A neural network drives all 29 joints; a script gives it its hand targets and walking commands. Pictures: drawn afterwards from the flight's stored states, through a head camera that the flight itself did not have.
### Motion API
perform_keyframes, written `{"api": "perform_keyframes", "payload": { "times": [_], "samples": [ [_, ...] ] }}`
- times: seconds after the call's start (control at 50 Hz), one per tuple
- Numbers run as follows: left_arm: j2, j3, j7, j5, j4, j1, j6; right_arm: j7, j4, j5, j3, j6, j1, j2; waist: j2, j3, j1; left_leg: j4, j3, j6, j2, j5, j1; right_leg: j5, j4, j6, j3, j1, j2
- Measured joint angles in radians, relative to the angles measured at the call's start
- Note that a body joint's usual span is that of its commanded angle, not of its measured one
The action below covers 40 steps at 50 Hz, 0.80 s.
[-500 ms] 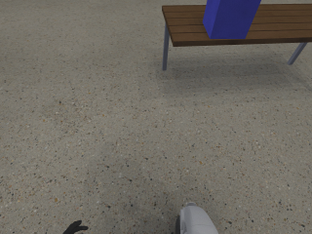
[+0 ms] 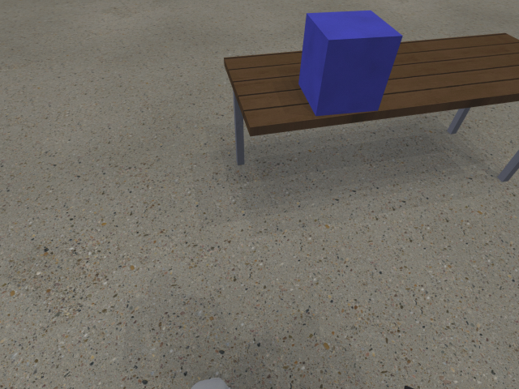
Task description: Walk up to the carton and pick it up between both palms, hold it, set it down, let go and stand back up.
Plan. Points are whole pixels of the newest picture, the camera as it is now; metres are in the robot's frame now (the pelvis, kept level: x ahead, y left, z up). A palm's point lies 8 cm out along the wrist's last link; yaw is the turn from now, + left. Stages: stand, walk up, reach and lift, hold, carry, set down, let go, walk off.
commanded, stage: walk up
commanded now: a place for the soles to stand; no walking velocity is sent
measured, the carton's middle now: (343, 63) +1.16 -0.21 -0.02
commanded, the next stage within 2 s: none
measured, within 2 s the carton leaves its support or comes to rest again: neither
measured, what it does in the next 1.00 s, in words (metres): walks ahead: left foot, then right foot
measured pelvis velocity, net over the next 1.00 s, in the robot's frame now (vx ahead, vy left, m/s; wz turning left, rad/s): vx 0.45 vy -0.13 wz -0.03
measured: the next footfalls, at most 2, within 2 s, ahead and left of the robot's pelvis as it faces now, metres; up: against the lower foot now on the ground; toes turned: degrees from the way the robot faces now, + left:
left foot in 0.02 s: +0.15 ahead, +0.13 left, +0.00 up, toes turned +5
right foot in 0.44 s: +0.39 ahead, -0.20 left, +0.00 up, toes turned -13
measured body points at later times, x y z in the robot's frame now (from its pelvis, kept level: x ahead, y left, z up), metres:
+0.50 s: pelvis +0.25 -0.08 -0.02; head +0.27 -0.09 +0.43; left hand +0.43 +0.13 -0.14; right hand +0.15 -0.31 -0.15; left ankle +0.12 +0.11 -0.68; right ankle +0.36 -0.19 -0.72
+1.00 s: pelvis +0.45 -0.13 +0.00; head +0.46 -0.10 +0.45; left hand +0.49 +0.12 -0.16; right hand +0.49 -0.38 -0.11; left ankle +0.48 -0.01 -0.72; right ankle +0.46 -0.26 -0.65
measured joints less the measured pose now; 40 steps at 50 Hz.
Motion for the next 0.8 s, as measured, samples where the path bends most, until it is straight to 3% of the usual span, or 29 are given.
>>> {"api": "perform_keyframes", "payload": {
  "times": [0.06, 0.1, 0.14, 0.2, 0.28, 0.34, 0.42, 0.44, 0.48, 0.52, 0.58, 0.68, 0.8],
  "samples": [
    [0.013, -0.005, -0.008, 0.012, 0.014, 0.025, 0.02, -0.026, 0.002, -0.002, -0.002, -0.01, 0.016, 0.005, -0.02, -0.002, -0.022, 0.066, 0.02, -0.016, -0.01, -0.02, 0.013, -0.135, 0.255, 0.024, 0.034, -0.074, 0.001],
    [0.027, -0.006, -0.012, 0.021, 0.015, 0.019, 0.033, -0.046, 0.029, 0.013, 0.005, -0.004, 0.031, 0.015, -0.029, 0.008, -0.038, 0.083, 0.025, -0.032, 0.0, -0.081, 0.05, -0.106, 0.44, 0.055, 0.018, -0.154, -0.001],
    [0.042, -0.005, -0.015, 0.026, 0.007, -0.001, 0.033, -0.056, 0.062, 0.02, 0.01, -0.009, 0.053, 0.023, -0.036, 0.024, -0.049, 0.044, 0.032, -0.036, 0.012, -0.088, 0.107, -0.031, 0.509, 0.08, -0.003, -0.229, -0.023],
    [0.058, 0.001, -0.021, 0.028, -0.014, -0.04, 0.023, -0.054, 0.113, 0.021, 0.014, -0.028, 0.097, 0.03, -0.048, 0.041, -0.063, -0.053, 0.048, -0.048, 0.021, -0.088, 0.205, 0.067, 0.461, 0.105, -0.006, -0.323, -0.073],
    [0.055, 0.002, -0.027, 0.029, -0.036, -0.108, 0.016, -0.045, 0.164, 0.017, 0.012, -0.042, 0.162, 0.026, -0.039, 0.054, -0.081, -0.16, 0.059, -0.073, 0.035, -0.096, 0.316, 0.216, 0.325, 0.108, -0.012, -0.403, -0.132],
    [0.039, -0.007, -0.03, 0.025, -0.048, -0.167, 0.009, -0.035, 0.188, 0.012, 0.01, -0.039, 0.194, 0.021, -0.031, 0.071, -0.09, -0.203, 0.07, -0.096, 0.047, -0.122, 0.391, 0.328, 0.157, 0.092, -0.037, -0.393, -0.157],
    [0.013, -0.022, -0.028, 0.027, -0.058, -0.226, -0.008, -0.026, 0.194, -0.004, 0.009, -0.018, 0.22, 0.012, -0.019, 0.085, -0.11, -0.174, 0.075, -0.131, 0.076, -0.207, 0.463, 0.365, -0.021, 0.049, -0.09, -0.282, -0.137],
    [0.01, -0.024, -0.024, 0.028, -0.063, -0.234, -0.015, -0.025, 0.191, -0.008, 0.009, -0.009, 0.231, 0.011, -0.019, 0.082, -0.113, -0.127, 0.07, -0.125, 0.085, -0.243, 0.46, 0.349, -0.06, 0.035, -0.097, -0.238, -0.126],
    [-0.013, -0.017, -0.007, 0.025, -0.065, -0.254, -0.027, -0.021, 0.188, -0.005, 0.008, 0.018, 0.215, -0.001, 0.009, 0.096, -0.099, 0.094, 0.021, -0.07, 0.117, -0.272, 0.391, 0.234, 0.008, 0.01, -0.108, -0.236, -0.092],
    [-0.032, -0.02, 0.015, -0.009, -0.07, -0.254, -0.017, -0.018, 0.168, 0.015, 0.006, 0.044, 0.18, -0.01, 0.017, 0.099, -0.093, 0.378, -0.074, -0.038, 0.068, -0.274, 0.267, 0.176, 0.07, 0.0, -0.112, -0.236, -0.085],
    [-0.05, -0.028, 0.039, -0.028, -0.063, -0.227, -0.008, -0.017, 0.129, 0.02, -0.005, 0.045, 0.117, -0.018, 0.028, 0.096, -0.083, 0.576, -0.101, -0.016, 0.017, -0.224, 0.113, 0.138, 0.021, -0.002, -0.127, -0.155, -0.082],
    [-0.047, -0.027, 0.039, -0.011, -0.03, -0.155, -0.028, -0.012, 0.069, 0.011, -0.025, 0.027, 0.026, -0.016, 0.031, 0.077, -0.05, 0.39, -0.062, -0.017, -0.003, -0.196, -0.019, 0.148, -0.082, -0.003, -0.163, -0.032, -0.082],
    [0.007, -0.016, 0.024, 0.007, 0.017, -0.077, -0.008, -0.013, 0.037, 0.011, -0.036, 0.01, -0.01, 0.009, -0.005, 0.049, -0.011, 0.039, -0.013, 0.007, -0.023, -0.024, 0.008, 0.043, -0.054, 0.005, -0.199, 0.04, -0.092]
  ]
}}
